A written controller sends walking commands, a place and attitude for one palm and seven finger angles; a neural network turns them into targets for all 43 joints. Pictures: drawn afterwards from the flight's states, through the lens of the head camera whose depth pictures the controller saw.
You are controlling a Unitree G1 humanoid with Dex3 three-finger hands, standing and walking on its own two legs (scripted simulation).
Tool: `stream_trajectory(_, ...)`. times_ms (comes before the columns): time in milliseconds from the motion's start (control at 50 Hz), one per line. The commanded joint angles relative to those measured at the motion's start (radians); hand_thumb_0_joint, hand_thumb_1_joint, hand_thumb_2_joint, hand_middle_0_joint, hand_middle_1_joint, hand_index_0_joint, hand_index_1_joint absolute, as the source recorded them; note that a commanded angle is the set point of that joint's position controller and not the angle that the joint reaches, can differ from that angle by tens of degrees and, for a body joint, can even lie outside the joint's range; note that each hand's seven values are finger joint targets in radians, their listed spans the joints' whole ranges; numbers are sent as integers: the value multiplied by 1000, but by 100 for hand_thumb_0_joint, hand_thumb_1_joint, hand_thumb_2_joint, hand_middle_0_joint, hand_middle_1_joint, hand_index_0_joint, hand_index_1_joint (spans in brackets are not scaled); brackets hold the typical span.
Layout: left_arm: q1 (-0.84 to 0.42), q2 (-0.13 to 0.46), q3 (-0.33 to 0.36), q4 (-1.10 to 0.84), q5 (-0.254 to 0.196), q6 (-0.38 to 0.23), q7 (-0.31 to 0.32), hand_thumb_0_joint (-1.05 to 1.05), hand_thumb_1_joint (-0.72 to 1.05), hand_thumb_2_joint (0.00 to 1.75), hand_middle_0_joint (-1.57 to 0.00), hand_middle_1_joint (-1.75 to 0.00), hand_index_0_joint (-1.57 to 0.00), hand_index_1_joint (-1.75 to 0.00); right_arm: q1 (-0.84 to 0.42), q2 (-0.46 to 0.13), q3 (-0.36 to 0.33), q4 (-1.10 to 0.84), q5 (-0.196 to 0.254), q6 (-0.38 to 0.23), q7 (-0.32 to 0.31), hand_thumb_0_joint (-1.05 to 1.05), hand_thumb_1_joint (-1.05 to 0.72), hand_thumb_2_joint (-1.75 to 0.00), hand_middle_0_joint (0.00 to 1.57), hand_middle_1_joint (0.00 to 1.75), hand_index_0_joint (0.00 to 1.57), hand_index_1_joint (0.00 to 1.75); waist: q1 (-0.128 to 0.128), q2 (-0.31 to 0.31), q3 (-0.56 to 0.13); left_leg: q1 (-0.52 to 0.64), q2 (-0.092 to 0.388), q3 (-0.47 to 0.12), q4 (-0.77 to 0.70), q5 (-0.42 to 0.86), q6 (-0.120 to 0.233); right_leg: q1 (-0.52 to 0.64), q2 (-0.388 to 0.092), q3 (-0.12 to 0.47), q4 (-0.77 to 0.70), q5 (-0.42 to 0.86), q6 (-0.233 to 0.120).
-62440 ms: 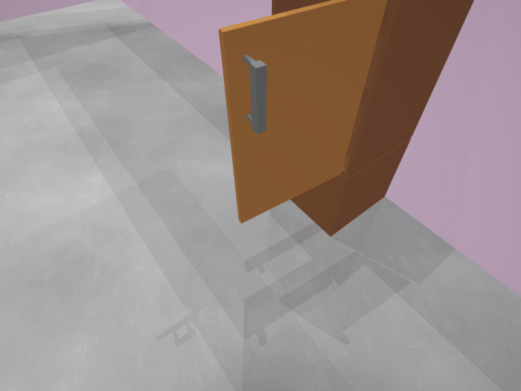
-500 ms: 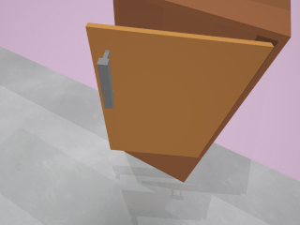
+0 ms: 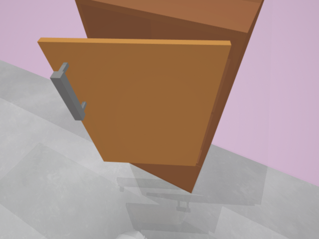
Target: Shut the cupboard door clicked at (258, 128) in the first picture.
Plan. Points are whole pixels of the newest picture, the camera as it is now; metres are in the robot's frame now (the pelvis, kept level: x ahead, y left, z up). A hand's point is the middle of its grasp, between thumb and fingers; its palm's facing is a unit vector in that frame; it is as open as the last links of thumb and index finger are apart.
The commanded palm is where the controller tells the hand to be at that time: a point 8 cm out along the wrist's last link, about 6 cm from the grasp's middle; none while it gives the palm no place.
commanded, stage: come to a stop and stand still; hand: left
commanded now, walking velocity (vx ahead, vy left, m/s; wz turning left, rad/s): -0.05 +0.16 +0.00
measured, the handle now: (72, 92) +0.43 +0.26 +0.12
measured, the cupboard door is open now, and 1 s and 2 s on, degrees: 23 23 23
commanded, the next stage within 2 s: look again from close up in 1.00 s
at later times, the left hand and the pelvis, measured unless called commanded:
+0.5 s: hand out of the picture -0.03 +0.23 -0.18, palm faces +0.07 -0.98 -0.19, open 7.4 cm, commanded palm none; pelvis -0.05 +0.05 +0.00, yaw +0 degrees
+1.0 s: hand out of the picture -0.10 +0.19 -0.18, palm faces +0.05 -0.99 -0.12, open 7.4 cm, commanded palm none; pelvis -0.07 +0.04 +0.01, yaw +1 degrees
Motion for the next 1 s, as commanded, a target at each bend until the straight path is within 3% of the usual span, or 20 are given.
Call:
stream_trajectory(0, 116, 218, 51, -22, -4, -2, 30, 0, 90, 90, -20, -30, -20, -30, -14, -25, -1, -83, 1, -4, 3, 0, -90, -90, 20, 30, 20, 30, 42, -166, -91, -97, 15, -49, -1, 20, -8, 202, -318, 261, -166, 626, -189)
stream_trajectory(100, 76, 238, 57, -40, 1, 8, 28, 0, 90, 90, -20, -30, -20, -30, -29, -14, -1, -101, 4, -3, 10, 0, -90, -90, 20, 30, 20, 30, 39, -162, -93, 13, 10, -39, -182, 32, 4, 122, -308, 264, -188, 431, -188)
stream_trajectory(140, 46, 239, 58, -49, 0, 14, 23, 0, 90, 90, -20, -30, -20, -30, 15, -4, 0, -88, 8, -13, 7, 0, -90, -90, 20, 30, 20, 30, 16, -152, -115, 132, -8, -12, -338, 95, 10, 73, -274, 243, -160, 346, -160)
stream_trajectory(180, 17, 227, 55, -52, -10, 23, 19, 0, 90, 90, -20, -30, -20, -30, 95, -6, 2, -58, 10, -23, 4, 0, -90, -90, 20, 30, 20, 30, -21, -135, -121, 319, -18, 23, -546, 245, 21, -37, -201, 185, -112, 177, -96)
stream_trajectory(200, 17, 192, 45, -58, -14, 29, 15, 0, 90, 90, -20, -30, -20, -30, 122, -39, -2, -50, 10, -31, -1, 0, -90, -90, 20, 30, 20, 30, -34, -40, -134, 399, 43, -16, -624, 281, 36, -79, -136, 133, -32, 75, -55)
stream_trajectory(220, 23, 133, 34, -71, -19, 36, 10, 0, 90, 90, -20, -30, -20, -30, 114, -106, -15, -65, 0, -36, -3, 0, -90, -90, 20, 30, 20, 30, -29, 197, -111, 379, 229, -257, -701, 375, 114, -180, -20, 30, 107, -152, 10)
stream_trajectory(240, 12, 106, 25, -83, -15, 43, 14, 0, 90, 90, -20, -30, -20, -30, 88, -142, -19, -88, -2, -25, -8, 0, -90, -90, 20, 30, 20, 30, -30, 271, -63, 252, 343, -329, -745, 474, 211, -170, 12, 1, 263, -323, 33)
stream_trajectory(260, -6, 115, 26, -74, -16, 48, 16, 0, 90, 90, -20, -30, -20, -30, 50, -120, -12, -94, -10, -24, -11, 0, -90, -90, 20, 30, 20, 30, -27, 210, -47, 163, 328, -301, -755, 440, 254, -133, 0, 49, 360, -302, 22)
stream_trajectory(280, -5, 115, 26, -50, -12, 50, 14, 0, 90, 90, -20, -30, -20, -30, 12, -79, 0, -92, -9, -32, -18, 0, -90, -90, 20, 30, 20, 30, -8, 204, -40, 127, 276, -271, -771, 414, 243, -106, -7, 78, 395, -250, 17)
stream_trajectory(340, 63, 88, 23, -1, -8, 46, 4, 0, 90, 90, -20, -30, -20, -30, -31, -58, 11, -98, -7, -36, -20, 0, -90, -90, 20, 30, 20, 30, 25, 92, -27, 126, 217, -192, -756, 391, 223, -92, 2, 63, 437, -156, 18)
stream_trajectory(440, 33, 66, 3, 5, -10, 38, 6, 0, 90, 90, -20, -30, -20, -30, 66, -59, 9, -50, -9, -42, -25, 0, -90, -90, 20, 30, 20, 30, -21, 85, -49, 249, 230, -237, -764, 383, 235, -49, -5, 37, 200, -200, 26)
stream_trajectory(480, 52, 58, -1, 13, -14, 33, 7, 0, 90, 90, -20, -30, -20, -30, 93, -68, 8, -34, -9, -44, -25, 0, -90, -90, 20, 30, 20, 30, -21, 67, -76, 273, 231, -256, -759, 376, 227, 9, 3, 39, 73, -191, 21)
stream_trajectory(520, 111, 57, -4, 42, -15, 22, 11, 0, 90, 90, -20, -30, -20, -30, 84, -67, 8, -22, -2, -47, -23, 0, -90, -90, 20, 30, 20, 30, 7, 26, -108, 253, 198, -232, -715, 344, 186, 129, -1, 40, -134, -44, 17)
stream_trajectory(540, 118, 77, -4, 55, -12, 13, 15, 0, 90, 90, -20, -30, -20, -30, 88, -42, 13, -14, 4, -49, -19, 0, -90, -90, 20, 30, 20, 30, 6, -22, -102, 206, 156, -201, -680, 339, 145, 199, -24, 79, -222, 42, 8)
stream_trajectory(580, 118, 113, -7, 64, -17, 2, 17, 0, 90, 90, -20, -30, -20, -30, 79, -13, 23, -12, 9, -52, -15, 0, -90, -90, 20, 30, 20, 30, -11, -100, -71, 193, 71, -94, -627, 303, 73, 167, -146, 193, -251, 108, -49)
stream_trajectory(600, 102, 124, -11, 63, -21, 1, 15, 0, 90, 90, -20, -30, -20, -30, 89, -7, 26, -2, 7, -54, -12, 0, -90, -90, 20, 30, 20, 30, -22, -66, -74, 242, 58, -92, -635, 306, 65, 122, -163, 192, -243, 104, -62)
stream_trajectory(620, 79, 108, -12, 67, -24, -6, 14, 0, 90, 90, -20, -30, -20, -30, 90, -10, 24, 16, 1, -47, -13, 0, -90, -90, 20, 30, 20, 30, -29, -161, -62, 266, 67, -84, -621, 328, 63, 88, -127, 187, -247, 93, -57)
stream_trajectory(640, 66, 94, -17, 66, -23, -6, 14, 0, 90, 90, -20, -30, -20, -30, 106, -13, 24, 30, 1, -45, -13, 0, -90, -90, 20, 30, 20, 30, -34, -179, -35, 269, 75, -83, -623, 340, 66, 76, -114, 164, -251, 83, -52)
stream_trajectory(760, 110, 79, -25, 91, -26, 9, 14, 0, 90, 90, -20, -30, -20, -30, 133, -15, 39, 88, 3, -40, -16, 0, -90, -90, 20, 30, 20, 30, -18, 7, 75, 207, 100, -141, -726, 179, 78, 41, -56, 119, -248, -82, -28)
stream_trajectory(980, 181, 39, -30, 133, -27, 0, 15, 0, 90, 90, -20, -30, -20, -30, 175, 13, 36, 120, 4, -46, -24, 0, -90, -90, 20, 30, 20, 30, -15, 4, 17, 228, 105, -153, -735, 166, 77, 62, -46, 113, -241, -53, -28)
